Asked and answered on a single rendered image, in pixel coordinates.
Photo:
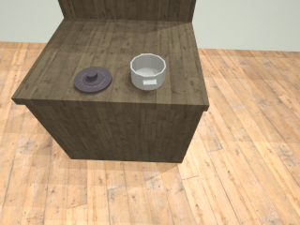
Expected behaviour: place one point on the lid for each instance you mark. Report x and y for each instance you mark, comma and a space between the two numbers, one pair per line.
101, 82

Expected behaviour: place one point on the table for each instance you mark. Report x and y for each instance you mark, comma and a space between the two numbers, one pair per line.
121, 122

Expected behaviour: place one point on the knob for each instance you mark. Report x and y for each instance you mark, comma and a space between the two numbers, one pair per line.
91, 74

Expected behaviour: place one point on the pot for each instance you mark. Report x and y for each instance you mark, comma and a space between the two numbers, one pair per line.
148, 71

